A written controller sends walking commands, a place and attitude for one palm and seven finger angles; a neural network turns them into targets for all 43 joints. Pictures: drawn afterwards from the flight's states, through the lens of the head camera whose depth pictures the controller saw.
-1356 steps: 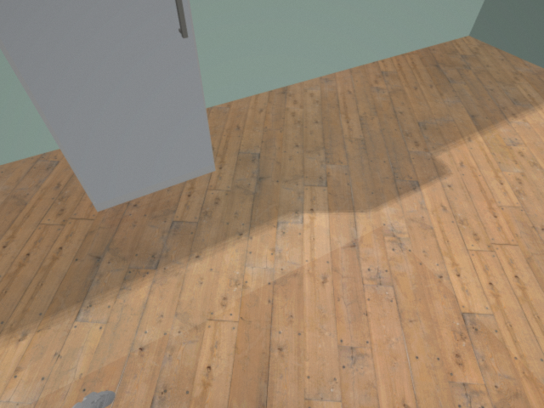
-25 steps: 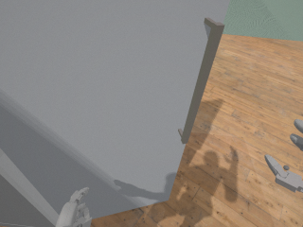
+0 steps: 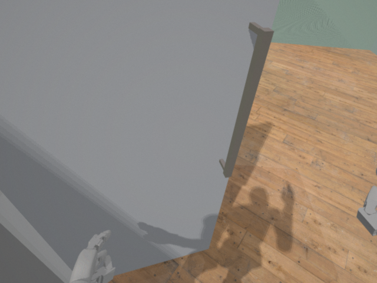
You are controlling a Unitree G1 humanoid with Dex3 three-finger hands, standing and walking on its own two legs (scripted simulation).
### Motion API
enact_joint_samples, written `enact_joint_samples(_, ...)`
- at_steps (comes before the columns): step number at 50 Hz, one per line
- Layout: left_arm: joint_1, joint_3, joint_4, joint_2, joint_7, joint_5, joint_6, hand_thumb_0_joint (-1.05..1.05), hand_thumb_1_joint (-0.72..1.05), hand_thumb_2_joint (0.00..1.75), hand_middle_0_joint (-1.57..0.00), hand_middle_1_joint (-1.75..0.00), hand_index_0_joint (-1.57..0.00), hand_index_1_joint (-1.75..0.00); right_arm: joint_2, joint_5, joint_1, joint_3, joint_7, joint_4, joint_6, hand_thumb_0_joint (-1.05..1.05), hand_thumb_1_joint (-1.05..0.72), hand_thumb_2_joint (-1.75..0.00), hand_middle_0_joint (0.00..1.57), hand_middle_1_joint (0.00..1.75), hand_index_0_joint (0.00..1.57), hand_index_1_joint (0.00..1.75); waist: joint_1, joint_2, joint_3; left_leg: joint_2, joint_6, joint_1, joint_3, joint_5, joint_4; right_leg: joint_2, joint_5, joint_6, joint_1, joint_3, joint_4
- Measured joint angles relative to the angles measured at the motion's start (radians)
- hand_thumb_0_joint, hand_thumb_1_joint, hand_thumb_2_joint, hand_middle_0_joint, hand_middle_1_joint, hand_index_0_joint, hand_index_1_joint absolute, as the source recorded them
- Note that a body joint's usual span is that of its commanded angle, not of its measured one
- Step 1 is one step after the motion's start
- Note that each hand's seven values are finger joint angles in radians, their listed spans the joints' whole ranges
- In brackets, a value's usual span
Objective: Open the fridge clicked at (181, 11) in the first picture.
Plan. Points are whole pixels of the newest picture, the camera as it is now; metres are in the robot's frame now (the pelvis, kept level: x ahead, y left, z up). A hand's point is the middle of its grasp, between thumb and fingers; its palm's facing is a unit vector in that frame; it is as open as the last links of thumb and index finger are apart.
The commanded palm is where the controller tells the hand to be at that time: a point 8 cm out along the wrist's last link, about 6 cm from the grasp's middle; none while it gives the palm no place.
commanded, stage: draw the hand back to the body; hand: right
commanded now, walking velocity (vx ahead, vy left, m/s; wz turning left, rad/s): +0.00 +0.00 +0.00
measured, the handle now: (237, 115) +0.42 -0.12 +0.17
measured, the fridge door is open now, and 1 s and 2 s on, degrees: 71 71 71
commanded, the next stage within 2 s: step back with the hand held close in 0.02 s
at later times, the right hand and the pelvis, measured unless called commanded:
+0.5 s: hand (357, 219) +0.18 -0.27 +0.15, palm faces +0.34 +0.80 -0.50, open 7.4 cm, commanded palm +0.12 -0.31 +0.18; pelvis -0.03 -0.02 +0.00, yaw +2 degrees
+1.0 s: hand out of the picture +0.12 -0.29 +0.16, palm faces +0.47 +0.74 -0.48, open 7.4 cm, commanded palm +0.06 -0.32 +0.18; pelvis -0.08 -0.02 -0.02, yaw -1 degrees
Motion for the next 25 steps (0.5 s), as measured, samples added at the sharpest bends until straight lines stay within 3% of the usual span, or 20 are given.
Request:
enact_joint_samples(10,0.006,-0.007,-0.008,0.008,-0.001,-0.006,0.013,0.01,0.9,0.9,-0.21,-0.3,-0.2,-0.3,0.0,-0.002,-0.004,-0.016,0.005,-0.013,-0.022,0.01,-0.89,-0.9,0.21,0.3,0.21,0.3,0.007,-0.005,0.006,-0.007,0.001,-0.009,-0.002,0.012,-0.009,-0.007,0.004,0.0,-0.014,-0.002,0.005)
enact_joint_samples(15,-0.027,-0.008,-0.037,0.016,-0.007,-0.002,0.065,0.01,0.9,0.9,-0.21,-0.3,-0.21,-0.3,-0.006,-0.018,0.008,-0.047,-0.005,-0.037,-0.089,0.01,-0.89,-0.9,0.21,0.3,0.21,0.3,0.038,0.008,0.014,-0.01,-0.004,-0.078,-0.015,0.039,-0.013,-0.01,0.015,-0.005,-0.085,-0.015,0.018)
enact_joint_samples(21,-0.031,0.013,-0.093,0.012,0.002,-0.007,0.107,0.01,0.9,0.9,-0.21,-0.3,-0.2,-0.3,-0.035,-0.027,0.101,-0.035,-0.003,-0.093,-0.1,0.01,-0.89,-0.9,0.21,0.3,0.21,0.3,0.071,0.035,0.031,0.01,-0.021,-0.147,-0.045,0.049,0.017,0.01,0.035,-0.021,-0.13,-0.044,0.013)
enact_joint_samples(25,-0.021,0.018,-0.108,0.004,0.008,-0.011,0.117,0.01,0.9,0.9,-0.21,-0.3,-0.2,-0.3,-0.065,-0.027,0.13,-0.054,-0.007,-0.12,-0.109,0.01,-0.89,-0.9,0.22,0.3,0.21,0.3,0.074,0.051,0.037,0.016,-0.025,-0.18,-0.051,0.052,0.042,0.016,0.038,-0.028,-0.16,-0.049,0.035)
